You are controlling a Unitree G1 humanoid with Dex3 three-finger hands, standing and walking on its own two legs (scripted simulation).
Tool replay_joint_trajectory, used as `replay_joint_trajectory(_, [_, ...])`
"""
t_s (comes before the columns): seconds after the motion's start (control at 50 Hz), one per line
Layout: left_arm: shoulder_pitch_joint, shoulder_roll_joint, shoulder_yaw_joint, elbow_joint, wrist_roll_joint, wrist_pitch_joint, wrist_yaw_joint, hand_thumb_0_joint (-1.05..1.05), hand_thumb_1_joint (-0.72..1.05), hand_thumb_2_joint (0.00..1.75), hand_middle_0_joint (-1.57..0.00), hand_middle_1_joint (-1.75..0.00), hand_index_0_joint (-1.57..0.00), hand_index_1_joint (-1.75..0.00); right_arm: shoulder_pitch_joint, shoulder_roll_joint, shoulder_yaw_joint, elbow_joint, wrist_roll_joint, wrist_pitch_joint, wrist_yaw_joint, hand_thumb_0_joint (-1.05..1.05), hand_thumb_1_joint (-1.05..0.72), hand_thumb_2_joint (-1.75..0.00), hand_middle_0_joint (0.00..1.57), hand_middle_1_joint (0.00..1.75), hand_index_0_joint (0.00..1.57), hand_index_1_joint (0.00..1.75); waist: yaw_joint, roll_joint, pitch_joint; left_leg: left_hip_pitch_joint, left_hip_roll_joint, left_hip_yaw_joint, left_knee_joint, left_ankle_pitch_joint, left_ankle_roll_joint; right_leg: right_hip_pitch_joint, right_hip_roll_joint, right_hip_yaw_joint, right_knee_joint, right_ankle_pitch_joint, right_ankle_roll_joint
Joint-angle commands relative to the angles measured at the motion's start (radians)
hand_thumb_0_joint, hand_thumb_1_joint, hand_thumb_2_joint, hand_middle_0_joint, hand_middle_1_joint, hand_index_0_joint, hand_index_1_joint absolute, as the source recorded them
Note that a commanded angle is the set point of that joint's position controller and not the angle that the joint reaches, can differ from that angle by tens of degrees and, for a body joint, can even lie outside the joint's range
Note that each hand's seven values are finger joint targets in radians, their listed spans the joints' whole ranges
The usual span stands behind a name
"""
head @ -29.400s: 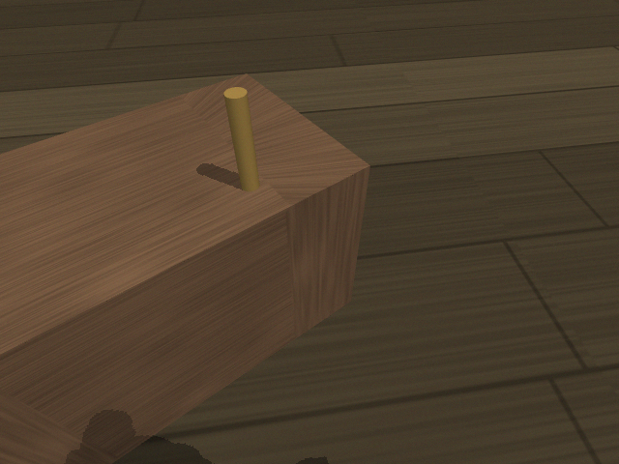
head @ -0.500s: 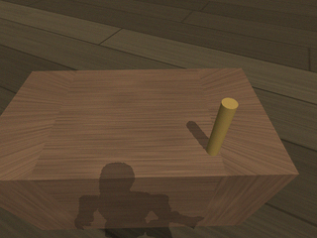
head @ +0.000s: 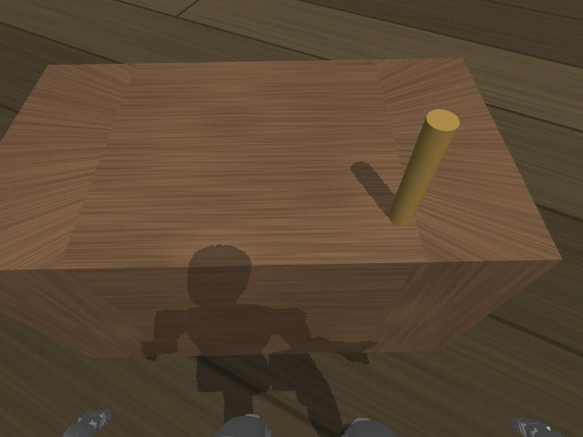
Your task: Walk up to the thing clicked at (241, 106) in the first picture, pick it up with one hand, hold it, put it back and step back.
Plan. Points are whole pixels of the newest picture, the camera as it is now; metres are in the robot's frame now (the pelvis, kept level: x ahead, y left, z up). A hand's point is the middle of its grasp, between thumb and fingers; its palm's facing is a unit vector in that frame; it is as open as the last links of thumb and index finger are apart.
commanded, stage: step back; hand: right
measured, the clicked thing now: (418, 176) +0.50 -0.20 +0.01
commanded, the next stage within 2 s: none
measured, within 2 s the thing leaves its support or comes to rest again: neither
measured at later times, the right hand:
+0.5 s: hand out of the picture -0.02 -0.25 -0.14, palm faces +0.06 +0.91 -0.42, open 7.4 cm
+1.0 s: hand out of the picture -0.17 -0.24 -0.13, palm faces -0.02 +0.90 -0.44, open 7.4 cm
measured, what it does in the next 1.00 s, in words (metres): walks backwards: left foot, then right foot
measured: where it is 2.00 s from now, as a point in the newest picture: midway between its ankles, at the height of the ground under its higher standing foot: outside the picture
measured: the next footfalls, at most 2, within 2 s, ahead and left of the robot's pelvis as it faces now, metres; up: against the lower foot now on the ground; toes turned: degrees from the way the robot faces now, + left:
left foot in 0.08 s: +0.00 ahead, +0.12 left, +0.00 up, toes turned -1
right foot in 0.52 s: -0.09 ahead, -0.10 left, +0.00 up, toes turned -2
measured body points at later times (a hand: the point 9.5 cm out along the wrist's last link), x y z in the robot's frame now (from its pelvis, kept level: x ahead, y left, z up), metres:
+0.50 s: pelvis -0.10 +0.03 +0.00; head -0.03 +0.03 +0.44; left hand +0.03 +0.33 -0.13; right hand -0.02 -0.30 -0.11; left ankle -0.04 +0.12 -0.73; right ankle -0.13 -0.10 -0.72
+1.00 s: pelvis -0.24 +0.03 +0.01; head -0.18 +0.06 +0.45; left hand -0.10 +0.34 -0.12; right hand -0.17 -0.28 -0.10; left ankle -0.21 +0.14 -0.73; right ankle -0.25 -0.11 -0.64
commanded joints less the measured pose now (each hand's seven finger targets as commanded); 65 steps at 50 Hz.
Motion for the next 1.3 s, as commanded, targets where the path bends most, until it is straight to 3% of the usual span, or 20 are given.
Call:
replay_joint_trajectory(0.0, [-0.053,0.263,0.065,-0.128,0.005,-0.018,0.020,0.00,0.90,0.90,-0.20,-0.30,-0.20,-0.30,0.154,-0.155,-0.035,-0.043,-0.016,-0.024,-0.010,0.00,-0.90,-0.90,0.20,0.30,0.20,0.30,-0.007,-0.194,-0.254,0.074,0.041,0.014,-0.277,0.053,-0.003,0.161,-0.203,0.176,-0.055,0.409,-0.196])
replay_joint_trajectory(0.04, [-0.030,0.225,0.054,-0.142,-0.020,0.002,0.013,0.00,0.90,0.90,-0.20,-0.30,-0.20,-0.30,0.174,-0.161,-0.045,-0.042,-0.042,-0.040,-0.018,0.00,-0.90,-0.90,0.20,0.30,0.20,0.30,-0.020,-0.057,-0.225,0.191,0.071,-0.008,-0.558,0.381,-0.009,0.075,-0.107,0.114,0.107,0.275,-0.126])
replay_joint_trajectory(0.06, [0.003,0.157,0.043,-0.160,-0.027,0.007,0.014,0.00,0.90,0.90,-0.20,-0.30,-0.20,-0.30,0.144,-0.265,-0.071,-0.066,-0.067,-0.047,-0.020,0.00,-0.90,-0.90,0.20,0.30,0.20,0.30,0.005,0.207,-0.212,0.277,0.292,-0.320,-0.605,0.671,0.037,-0.123,0.069,0.049,0.278,-0.085,-0.068])
replay_joint_trajectory(0.1, [-0.043,0.203,0.058,-0.143,-0.010,0.010,0.038,0.00,0.90,0.90,-0.20,-0.30,-0.20,-0.30,0.108,-0.339,-0.084,-0.098,-0.044,-0.052,-0.018,0.00,-0.90,-0.90,0.20,0.30,0.20,0.30,-0.039,0.207,-0.215,0.172,0.438,-0.471,-0.608,0.782,0.199,-0.138,0.175,0.200,0.522,-0.424,-0.036])
replay_joint_trajectory(0.16, [0.048,0.195,0.058,-0.113,-0.030,0.005,0.033,0.00,0.90,0.90,-0.20,-0.30,-0.20,-0.30,0.007,-0.224,-0.053,-0.121,-0.047,-0.059,-0.040,0.00,-0.90,-0.90,0.20,0.30,0.20,0.30,0.039,0.151,-0.194,0.302,0.277,-0.186,-0.498,0.860,0.116,-0.238,0.153,0.201,0.614,-0.249,-0.035])
replay_joint_trajectory(0.22, [0.062,0.190,0.066,-0.128,-0.017,-0.001,0.022,0.00,0.90,0.90,-0.20,-0.30,-0.20,-0.30,0.067,-0.189,-0.049,-0.129,-0.035,-0.057,-0.047,0.00,-0.90,-0.90,0.20,0.30,0.20,0.30,0.007,0.126,-0.220,0.390,0.272,-0.171,-0.468,0.906,0.144,-0.211,0.150,0.161,0.575,-0.230,-0.001])
replay_joint_trajectory(0.34, [0.053,0.181,0.072,-0.167,-0.014,-0.003,0.012,0.00,0.90,0.90,-0.20,-0.30,-0.20,-0.30,0.121,-0.214,-0.059,-0.151,-0.031,-0.052,-0.051,0.00,-0.90,-0.90,0.20,0.30,0.20,0.30,-0.038,0.126,-0.223,0.393,0.343,-0.193,-0.472,0.797,0.216,-0.134,0.104,0.103,0.348,-0.260,0.010])
replay_joint_trajectory(0.48, [0.215,0.167,0.081,-0.110,0.003,-0.022,-0.001,0.00,0.90,0.90,-0.20,-0.30,-0.20,-0.30,0.038,-0.218,-0.045,-0.180,-0.017,-0.035,-0.033,0.00,-0.90,-0.90,0.20,0.30,0.20,0.30,0.036,0.113,-0.264,0.176,0.272,-0.124,-0.388,0.511,0.110,0.193,0.061,-0.009,-0.185,0.039,-0.053])
replay_joint_trajectory(0.54, [0.100,0.336,0.118,-0.176,0.008,-0.026,-0.007,0.00,0.90,0.90,-0.20,-0.30,-0.20,-0.30,0.008,-0.164,-0.039,-0.189,-0.004,-0.028,-0.038,0.00,-0.90,-0.90,0.20,0.30,0.20,0.30,0.054,-0.261,-0.141,-0.016,-0.034,-0.003,0.079,-0.126,-0.033,-0.004,-0.335,0.486,-0.309,0.164,-0.338])
replay_joint_trajectory(0.62, [0.003,0.226,0.092,-0.221,0.001,-0.029,0.008,0.00,0.90,0.90,-0.20,-0.30,-0.20,-0.30,0.117,-0.166,-0.025,-0.150,0.006,-0.037,-0.040,0.00,-0.90,-0.90,0.20,0.30,0.20,0.30,-0.001,-0.138,-0.137,-0.043,-0.062,-0.080,0.216,-0.006,-0.043,0.050,-0.185,0.212,-0.192,0.395,-0.245])
replay_joint_trajectory(0.76, [0.080,0.223,0.084,-0.244,-0.001,-0.008,0.008,0.00,0.90,0.90,-0.20,-0.30,-0.20,-0.30,0.155,-0.143,-0.023,-0.163,-0.018,-0.058,-0.040,0.00,-0.90,-0.90,0.20,0.30,0.20,0.30,0.036,-0.176,-0.238,0.023,0.014,0.039,-0.334,0.066,-0.040,0.286,-0.172,0.175,-0.038,0.460,-0.215])
replay_joint_trajectory(0.82, [0.080,0.189,0.069,-0.264,-0.012,0.007,-0.004,0.00,0.90,0.90,-0.20,-0.30,-0.20,-0.30,0.190,-0.201,-0.052,-0.150,-0.042,-0.071,-0.038,0.00,-0.90,-0.90,0.20,0.30,0.20,0.30,0.015,-0.021,-0.253,0.252,0.158,-0.139,-0.572,0.385,0.024,0.032,-0.064,0.109,0.083,0.145,-0.103])
replay_joint_trajectory(0.84, [0.028,0.176,0.066,-0.283,-0.017,0.003,0.000,0.00,0.90,0.90,-0.20,-0.30,-0.20,-0.30,0.144,-0.332,-0.077,-0.170,-0.039,-0.067,-0.028,0.00,-0.90,-0.90,0.20,0.30,0.20,0.30,-0.003,0.234,-0.223,0.195,0.392,-0.430,-0.617,0.523,0.167,-0.103,0.114,-0.026,0.250,-0.213,-0.040])
replay_joint_trajectory(0.86, [-0.036,0.209,0.090,-0.276,-0.004,0.006,0.012,0.00,0.90,0.90,-0.20,-0.30,-0.20,-0.30,0.127,-0.361,-0.085,-0.184,-0.047,-0.068,-0.030,0.00,-0.90,-0.90,0.20,0.30,0.20,0.30,-0.056,0.228,-0.187,0.047,0.484,-0.560,-0.658,0.530,0.284,-0.068,0.120,0.103,0.481,-0.392,-0.025])
replay_joint_trajectory(0.94, [0.110,0.201,0.095,-0.206,-0.023,0.008,0.011,0.00,0.90,0.90,-0.20,-0.30,-0.20,-0.30,0.042,-0.225,-0.048,-0.191,-0.039,-0.074,-0.048,0.00,-0.90,-0.90,0.20,0.30,0.20,0.30,0.050,0.098,-0.184,0.184,0.316,-0.207,-0.505,0.748,0.189,-0.164,0.147,0.170,0.672,-0.266,-0.032])
replay_joint_trajectory(1.06, [0.090,0.181,0.090,-0.213,-0.007,0.005,0.001,0.00,0.90,0.90,-0.20,-0.30,-0.20,-0.30,0.125,-0.219,-0.059,-0.198,-0.036,-0.064,-0.048,0.00,-0.90,-0.90,0.20,0.30,0.20,0.30,-0.025,0.161,-0.226,0.351,0.316,-0.201,-0.482,0.685,0.216,-0.160,0.117,0.107,0.422,-0.283,0.026])
replay_joint_trajectory(1.2, [0.284,0.184,0.094,-0.099,-0.002,-0.003,-0.018,0.00,0.90,0.90,-0.20,-0.30,-0.20,-0.30,0.029,-0.261,-0.059,-0.233,-0.036,-0.029,-0.033,0.00,-0.90,-0.90,0.20,0.30,0.20,0.30,0.052,0.210,-0.283,0.079,0.265,-0.153,-0.461,0.368,0.109,0.221,0.071,-0.051,-0.129,-0.077,-0.047])
replay_joint_trajectory(1.24, [0.235,0.325,0.134,-0.137,0.020,-0.008,-0.021,0.00,0.90,0.90,-0.20,-0.30,-0.20,-0.30,0.019,-0.156,-0.032,-0.259,-0.018,-0.031,-0.037,0.00,-0.90,-0.90,0.20,0.30,0.20,0.30,0.066,-0.160,-0.171,-0.240,-0.009,-0.057,-0.185,0.010,-0.020,0.177,-0.205,0.393,-0.290,-0.213,-0.164])
replay_joint_trajectory(1.26, [0.139,0.407,0.144,-0.180,0.021,-0.004,-0.018,0.00,0.90,0.90,-0.20,-0.30,-0.20,-0.30,0.005,-0.181,-0.048,-0.252,-0.025,-0.029,-0.056,0.00,-0.90,-0.90,0.20,0.30,0.20,0.30,0.085,-0.290,-0.124,-0.150,-0.023,-0.049,0.078,-0.118,-0.053,-0.093,-0.386,0.544,-0.374,-0.258,-0.309])
replay_joint_trajectory(1.28, [0.075,0.364,0.127,-0.211,0.017,-0.014,-0.014,0.00,0.90,0.90,-0.20,-0.30,-0.20,-0.30,0.025,-0.213,-0.053,-0.231,-0.023,-0.025,-0.056,0.00,-0.90,-0.90,0.20,0.30,0.20,0.30,0.047,-0.226,-0.085,-0.112,-0.008,-0.124,0.206,-0.070,-0.058,-0.172,-0.380,0.498,-0.373,-0.213,-0.316])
